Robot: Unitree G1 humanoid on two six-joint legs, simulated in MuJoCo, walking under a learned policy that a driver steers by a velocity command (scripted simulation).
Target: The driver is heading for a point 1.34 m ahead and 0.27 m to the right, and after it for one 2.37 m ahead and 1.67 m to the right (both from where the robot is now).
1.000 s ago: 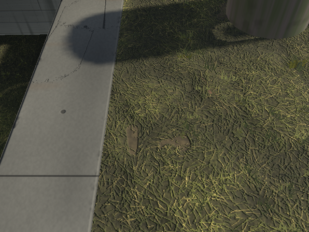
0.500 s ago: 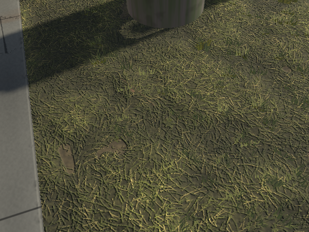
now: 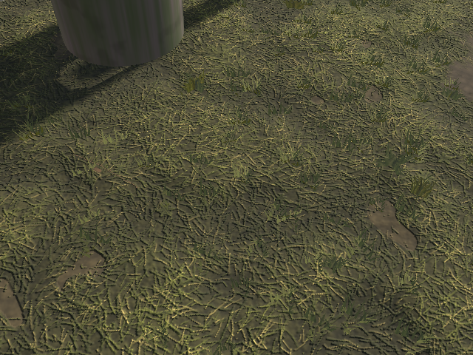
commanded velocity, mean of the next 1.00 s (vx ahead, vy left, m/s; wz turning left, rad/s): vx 0.41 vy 0.00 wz -0.42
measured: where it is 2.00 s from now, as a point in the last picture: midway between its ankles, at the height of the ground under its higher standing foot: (339, 225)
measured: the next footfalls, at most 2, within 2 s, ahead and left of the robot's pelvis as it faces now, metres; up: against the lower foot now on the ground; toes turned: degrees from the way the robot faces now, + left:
right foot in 0.44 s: +0.19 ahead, -0.21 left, +0.00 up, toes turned -18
left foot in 0.94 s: +0.58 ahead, -0.18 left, +0.00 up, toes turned -23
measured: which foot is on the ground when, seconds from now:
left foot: down 0.00-0.44, up 0.46-0.92, down 0.94-1.00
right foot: up 0.00-0.42, down 0.44-0.96, up 0.98-1.00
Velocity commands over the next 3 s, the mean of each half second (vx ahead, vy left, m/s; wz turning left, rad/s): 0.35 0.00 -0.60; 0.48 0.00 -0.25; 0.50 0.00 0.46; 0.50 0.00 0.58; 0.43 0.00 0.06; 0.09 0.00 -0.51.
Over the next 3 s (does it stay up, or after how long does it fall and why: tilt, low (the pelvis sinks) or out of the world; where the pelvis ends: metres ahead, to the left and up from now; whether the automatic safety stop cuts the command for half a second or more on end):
stays up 1.32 -0.20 0.01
